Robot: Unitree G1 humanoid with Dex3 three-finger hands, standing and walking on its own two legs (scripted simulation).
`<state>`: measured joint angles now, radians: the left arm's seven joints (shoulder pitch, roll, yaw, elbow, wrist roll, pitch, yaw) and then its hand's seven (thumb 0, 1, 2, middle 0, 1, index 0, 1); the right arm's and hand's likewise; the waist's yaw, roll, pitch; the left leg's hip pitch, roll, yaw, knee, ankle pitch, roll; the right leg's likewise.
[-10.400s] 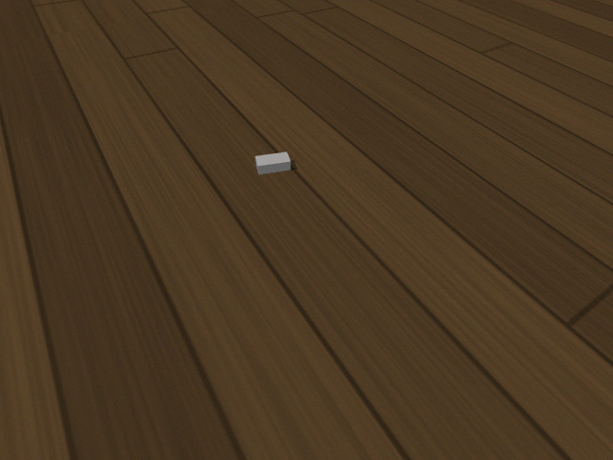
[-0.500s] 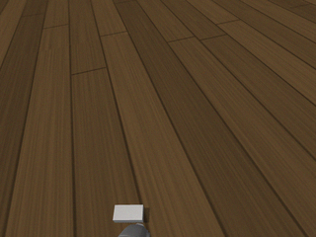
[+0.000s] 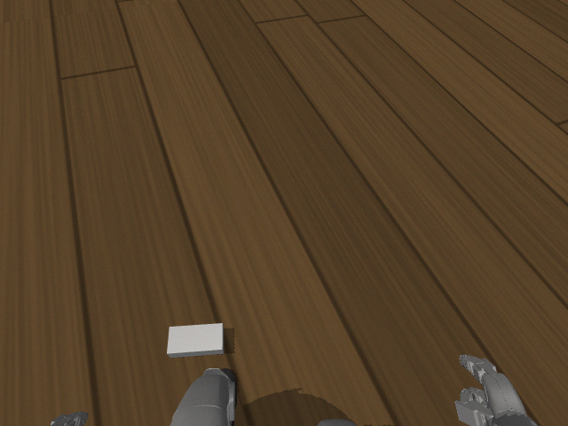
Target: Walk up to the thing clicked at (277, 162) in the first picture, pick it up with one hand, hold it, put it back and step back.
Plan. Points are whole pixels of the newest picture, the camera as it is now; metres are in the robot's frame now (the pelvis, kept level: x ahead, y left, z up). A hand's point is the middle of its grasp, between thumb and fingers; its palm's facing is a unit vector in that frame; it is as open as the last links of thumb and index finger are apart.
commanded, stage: walk up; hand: left
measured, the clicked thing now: (196, 340) +0.40 +0.25 -0.71
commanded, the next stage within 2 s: stand in 1.64 s
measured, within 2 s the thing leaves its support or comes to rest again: neither
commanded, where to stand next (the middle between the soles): +0.08 -0.01 m, yaw +4 degrees
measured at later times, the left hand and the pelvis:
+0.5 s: hand out of the picture -0.03 +0.26 -0.12, palm faces +0.09 -0.94 -0.34, open 7.4 cm; pelvis -0.08 -0.01 +0.03, yaw +6 degrees
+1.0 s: hand out of the picture -0.06 +0.25 -0.11, palm faces +0.09 -0.93 -0.35, open 7.4 cm; pelvis -0.09 -0.02 +0.04, yaw +6 degrees
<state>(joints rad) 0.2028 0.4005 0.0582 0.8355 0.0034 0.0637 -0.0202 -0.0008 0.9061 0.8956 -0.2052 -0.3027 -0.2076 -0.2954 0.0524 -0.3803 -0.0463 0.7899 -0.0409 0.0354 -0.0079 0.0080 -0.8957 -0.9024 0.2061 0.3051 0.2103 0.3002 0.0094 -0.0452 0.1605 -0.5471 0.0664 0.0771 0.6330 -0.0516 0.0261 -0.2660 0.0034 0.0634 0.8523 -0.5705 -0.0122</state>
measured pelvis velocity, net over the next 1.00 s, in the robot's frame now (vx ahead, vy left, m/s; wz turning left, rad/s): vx -0.09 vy -0.02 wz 0.11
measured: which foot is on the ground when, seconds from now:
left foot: down 0.00-0.04, up 0.06-0.32, down 0.34-1.00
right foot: down 0.00-1.00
